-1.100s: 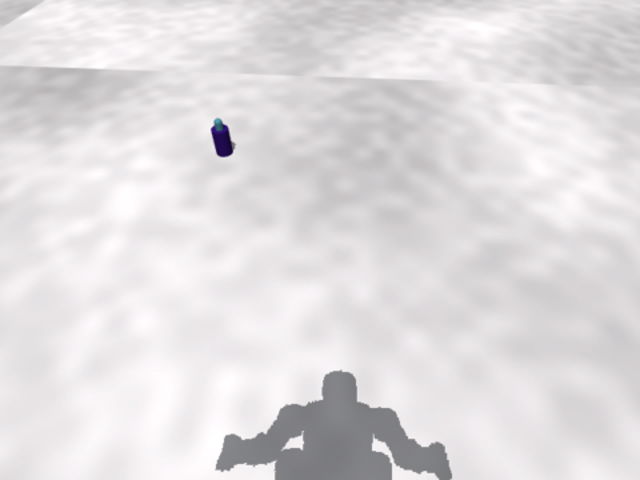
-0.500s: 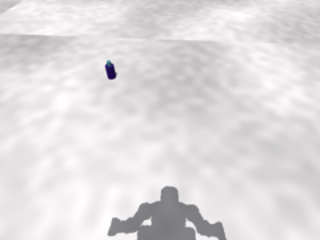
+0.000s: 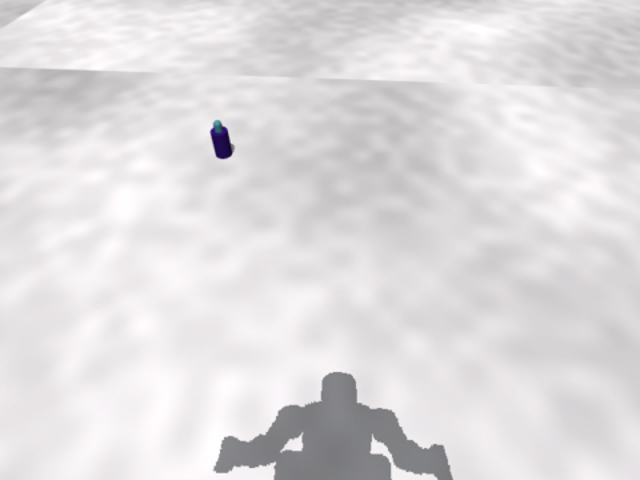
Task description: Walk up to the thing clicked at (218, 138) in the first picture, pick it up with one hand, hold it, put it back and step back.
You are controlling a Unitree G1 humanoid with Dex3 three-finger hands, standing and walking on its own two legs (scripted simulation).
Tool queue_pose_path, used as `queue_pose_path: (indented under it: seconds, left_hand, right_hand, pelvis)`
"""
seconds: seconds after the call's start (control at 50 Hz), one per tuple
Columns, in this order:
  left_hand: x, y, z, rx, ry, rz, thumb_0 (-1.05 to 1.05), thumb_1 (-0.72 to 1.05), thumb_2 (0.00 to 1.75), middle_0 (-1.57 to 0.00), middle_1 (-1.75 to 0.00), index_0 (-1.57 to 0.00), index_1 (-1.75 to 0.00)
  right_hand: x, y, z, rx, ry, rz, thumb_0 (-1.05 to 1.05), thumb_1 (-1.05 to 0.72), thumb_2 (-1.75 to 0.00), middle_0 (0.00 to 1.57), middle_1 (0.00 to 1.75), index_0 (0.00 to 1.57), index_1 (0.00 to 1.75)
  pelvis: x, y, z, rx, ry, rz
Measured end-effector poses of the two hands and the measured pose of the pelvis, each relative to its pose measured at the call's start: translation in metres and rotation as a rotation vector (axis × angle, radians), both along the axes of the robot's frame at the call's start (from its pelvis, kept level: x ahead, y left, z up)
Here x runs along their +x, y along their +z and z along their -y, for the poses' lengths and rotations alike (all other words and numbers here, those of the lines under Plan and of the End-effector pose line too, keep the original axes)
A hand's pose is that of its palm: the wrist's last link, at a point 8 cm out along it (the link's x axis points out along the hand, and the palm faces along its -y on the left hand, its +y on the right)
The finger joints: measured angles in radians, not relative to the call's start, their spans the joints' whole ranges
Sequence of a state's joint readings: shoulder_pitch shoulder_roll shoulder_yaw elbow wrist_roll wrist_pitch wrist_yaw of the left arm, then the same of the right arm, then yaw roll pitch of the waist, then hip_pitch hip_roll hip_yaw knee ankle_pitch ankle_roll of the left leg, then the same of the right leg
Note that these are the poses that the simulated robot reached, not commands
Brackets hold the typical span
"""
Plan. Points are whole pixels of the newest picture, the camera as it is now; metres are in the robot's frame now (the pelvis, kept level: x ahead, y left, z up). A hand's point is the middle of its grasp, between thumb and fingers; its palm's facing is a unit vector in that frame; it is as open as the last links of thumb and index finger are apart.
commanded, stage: stand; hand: left
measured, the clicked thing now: (220, 138) +1.75 +0.60 -0.68
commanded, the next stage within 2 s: walk up in 0.02 s
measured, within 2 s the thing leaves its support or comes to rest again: neither
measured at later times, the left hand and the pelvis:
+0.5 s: hand out of the picture +0.14 +0.40 -0.17, palm faces +0.10 -0.92 -0.37, open 7.4 cm; pelvis +0.13 +0.09 -0.02, yaw +8 degrees
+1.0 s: hand (135, 295) +0.44 +0.37 -0.13, palm faces +0.20 -0.91 -0.37, open 7.4 cm; pelvis +0.40 +0.09 -0.01, yaw +13 degrees
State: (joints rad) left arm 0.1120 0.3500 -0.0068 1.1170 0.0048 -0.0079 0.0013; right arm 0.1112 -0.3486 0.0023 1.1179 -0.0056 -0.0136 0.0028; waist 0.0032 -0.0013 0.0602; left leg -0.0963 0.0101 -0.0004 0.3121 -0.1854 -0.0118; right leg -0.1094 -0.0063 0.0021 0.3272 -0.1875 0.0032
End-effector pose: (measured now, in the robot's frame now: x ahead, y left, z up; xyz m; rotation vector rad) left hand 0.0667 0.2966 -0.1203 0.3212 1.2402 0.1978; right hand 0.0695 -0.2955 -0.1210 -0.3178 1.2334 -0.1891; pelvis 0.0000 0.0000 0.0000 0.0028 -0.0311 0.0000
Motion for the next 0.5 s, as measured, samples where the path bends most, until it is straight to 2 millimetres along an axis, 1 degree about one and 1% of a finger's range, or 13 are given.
queue_pose_path:
  seconds: [0.06, 0.1, 0.16, 0.2, 0.26, 0.32, 0.36, 0.4, 0.44, 0.5]
  left_hand:
    - [0.001, 0.001, -0.002, -0.014, 0.005, 0.021, 0.01, 0.9, 0.9, -0.2, -0.3, -0.2, -0.3]
    - [0.002, 0.003, -0.008, -0.015, 0.015, 0.058, 0.01, 0.9, 0.9, -0.21, -0.3, -0.2, -0.3]
    - [-0.005, 0.007, -0.025, 0.008, 0.048, 0.102, 0.01, 0.9, 0.9, -0.21, -0.3, -0.2, -0.3]
    - [-0.013, 0.01, -0.039, 0.024, 0.078, 0.099, 0.01, 0.9, 0.9, -0.21, -0.3, -0.2, -0.3]
    - [-0.022, 0.01, -0.064, 0.044, 0.111, 0.062, 0.01, 0.9, 0.9, -0.21, -0.3, -0.2, -0.3]
    - [-0.022, 0.004, -0.094, 0.056, 0.138, 0.028, 0.01, 0.9, 0.9, -0.21, -0.3, -0.2, -0.3]
    - [-0.014, -0.006, -0.116, 0.062, 0.151, 0.012, 0.01, 0.9, 0.9, -0.21, -0.3, -0.2, -0.3]
    - [-0.001, -0.016, -0.132, 0.067, 0.151, -0.008, 0.01, 0.9, 0.9, -0.2, -0.3, -0.2, -0.3]
    - [0.02, -0.017, -0.139, 0.059, 0.142, -0.014, 0.01, 0.9, 0.9, -0.2, -0.3, -0.2, -0.3]
    - [0.062, -0.01, -0.142, 0.03, 0.118, 0.034, 0.02, 0.9, 0.9, -0.2, -0.3, -0.2, -0.3]
  right_hand:
    - [0.001, 0.001, 0.001, 0.013, 0.003, 0.009, 0.0, -0.91, -0.9, 0.21, 0.3, 0.21, 0.3]
    - [0.004, 0.001, 0.006, 0.014, 0.021, 0.012, 0.0, -0.9, -0.9, 0.21, 0.3, 0.21, 0.3]
    - [0.02, 0.003, 0.009, -0.009, 0.064, -0.003, 0.0, -0.91, -0.9, 0.21, 0.3, 0.21, 0.3]
    - [0.037, 0.007, 0.008, -0.02, 0.091, 0.004, 0.0, -0.91, -0.9, 0.21, 0.3, 0.21, 0.3]
    - [0.071, 0.016, -0.001, -0.033, 0.125, 0.038, 0.01, -0.91, -0.9, 0.21, 0.3, 0.21, 0.3]
    - [0.109, 0.024, -0.016, -0.054, 0.161, 0.08, 0.0, -0.91, -0.9, 0.2, 0.3, 0.21, 0.3]
    - [0.134, 0.024, -0.028, -0.077, 0.178, 0.114, 0.0, -0.91, -0.9, 0.2, 0.3, 0.21, 0.3]
    - [0.152, 0.022, -0.04, -0.097, 0.177, 0.156, 0.0, -0.91, -0.9, 0.2, 0.3, 0.21, 0.3]
    - [0.16, 0.023, -0.053, -0.089, 0.161, 0.175, 0.0, -0.91, -0.9, 0.2, 0.3, 0.21, 0.3]
    - [0.167, 0.027, -0.069, -0.072, 0.147, 0.153, 0.0, -0.91, -0.9, 0.2, 0.3, 0.21, 0.3]
  pelvis:
    - [0.002, -0.001, 0.0, -0.001, 0.012, -0.007]
    - [0.006, -0.004, -0.001, -0.009, 0.028, -0.017]
    - [0.014, -0.007, -0.007, -0.012, 0.059, -0.025]
    - [0.022, -0.007, -0.014, -0.021, 0.076, -0.018]
    - [0.039, -0.007, -0.029, -0.028, 0.097, -0.013]
    - [0.06, -0.013, -0.047, -0.034, 0.119, -0.009]
    - [0.077, -0.022, -0.063, -0.033, 0.133, -0.004]
    - [0.09, -0.03, -0.077, -0.002, 0.129, 0.002]
    - [0.103, -0.028, -0.086, -0.002, 0.137, 0.005]
    - [0.126, -0.019, -0.094, 0.008, 0.139, 0.01]
